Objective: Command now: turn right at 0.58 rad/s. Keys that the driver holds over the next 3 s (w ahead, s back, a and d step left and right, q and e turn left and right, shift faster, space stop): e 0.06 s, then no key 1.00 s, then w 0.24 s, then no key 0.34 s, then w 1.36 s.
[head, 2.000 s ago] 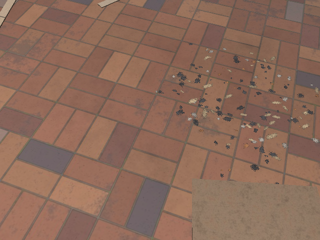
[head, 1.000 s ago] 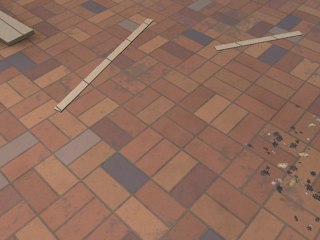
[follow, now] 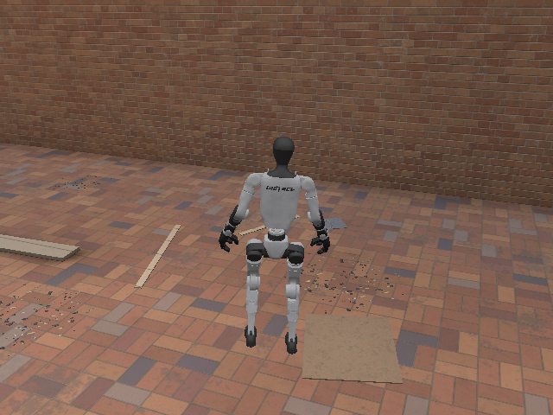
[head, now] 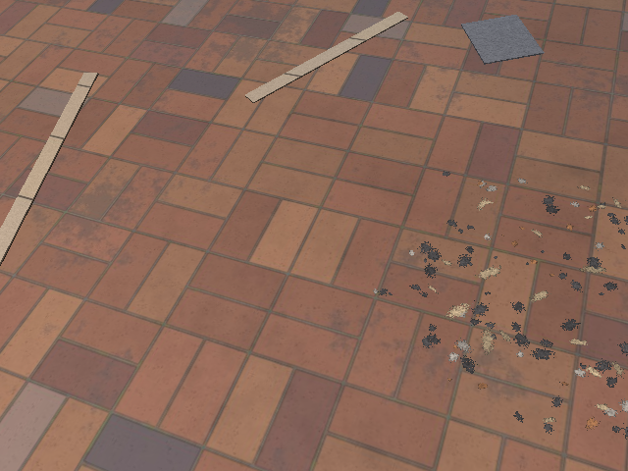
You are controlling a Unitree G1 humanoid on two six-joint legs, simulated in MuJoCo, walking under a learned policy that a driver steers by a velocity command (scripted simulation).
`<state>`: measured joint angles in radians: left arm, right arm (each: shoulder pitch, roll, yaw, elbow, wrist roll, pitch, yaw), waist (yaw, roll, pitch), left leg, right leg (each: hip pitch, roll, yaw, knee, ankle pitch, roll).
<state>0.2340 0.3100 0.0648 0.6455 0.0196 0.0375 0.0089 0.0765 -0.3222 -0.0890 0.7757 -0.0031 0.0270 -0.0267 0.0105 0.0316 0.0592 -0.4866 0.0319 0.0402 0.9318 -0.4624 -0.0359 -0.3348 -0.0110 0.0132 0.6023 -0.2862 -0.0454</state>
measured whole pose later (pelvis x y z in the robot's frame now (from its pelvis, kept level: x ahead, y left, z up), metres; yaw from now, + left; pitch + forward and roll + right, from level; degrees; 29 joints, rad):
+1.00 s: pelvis +0.03 +0.04 +0.00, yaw -7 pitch -2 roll +0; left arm 0.23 0.24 0.04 0.77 0.01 0.02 0.04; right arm 0.14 -0.25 -0.01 0.95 0.00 -0.01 0.00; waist 0.00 -0.01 0.04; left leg -0.17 -0.02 -0.01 0.50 -0.29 0.01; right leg -0.20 0.04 0.12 0.50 -0.26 0.01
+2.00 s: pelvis +0.24 -0.04 +0.02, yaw -7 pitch +1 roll +1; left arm 0.13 0.29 0.05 0.91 -0.01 -0.08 0.00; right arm 0.32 -0.26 -0.06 1.02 0.01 -0.08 0.00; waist -0.06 -0.02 0.01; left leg -0.10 -0.03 0.02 0.27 -0.19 0.03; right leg -0.52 -0.09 0.00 0.79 -0.25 -0.01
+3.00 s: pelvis +0.76 -0.14 +0.01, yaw -7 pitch +0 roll +2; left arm 0.14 0.28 0.06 0.92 -0.01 -0.08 0.01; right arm 0.30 -0.25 -0.05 0.97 0.00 -0.10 0.02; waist -0.04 -0.04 0.03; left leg -0.11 -0.08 0.07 0.25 -0.15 0.08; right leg -0.64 -0.14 0.05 0.96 -0.18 -0.01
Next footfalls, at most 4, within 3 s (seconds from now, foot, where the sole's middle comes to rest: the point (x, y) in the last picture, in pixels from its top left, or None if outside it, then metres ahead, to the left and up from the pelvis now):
0.34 left None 0.07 0.14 -0.77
1.72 left None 0.27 0.07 -0.77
2.18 right None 0.43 -0.23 -0.77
2.72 left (385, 318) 0.81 -0.06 -0.77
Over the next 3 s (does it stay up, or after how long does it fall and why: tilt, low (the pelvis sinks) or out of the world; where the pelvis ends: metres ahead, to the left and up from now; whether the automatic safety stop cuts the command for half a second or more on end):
stays up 0.76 -0.14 0.01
